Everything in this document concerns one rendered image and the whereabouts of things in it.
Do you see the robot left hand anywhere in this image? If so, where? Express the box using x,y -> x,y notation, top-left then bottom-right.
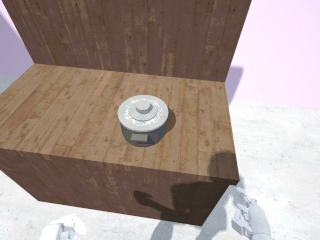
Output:
39,213 -> 88,240

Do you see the robot right hand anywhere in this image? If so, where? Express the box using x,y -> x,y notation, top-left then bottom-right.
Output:
231,187 -> 271,240

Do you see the knob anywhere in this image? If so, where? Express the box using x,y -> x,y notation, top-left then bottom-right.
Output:
135,100 -> 150,114

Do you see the table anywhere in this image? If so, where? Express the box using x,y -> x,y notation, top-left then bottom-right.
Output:
0,0 -> 252,226

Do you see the lid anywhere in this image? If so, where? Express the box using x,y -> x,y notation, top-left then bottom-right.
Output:
117,95 -> 169,133

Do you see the pot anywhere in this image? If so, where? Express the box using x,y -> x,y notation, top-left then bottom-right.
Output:
120,123 -> 165,148

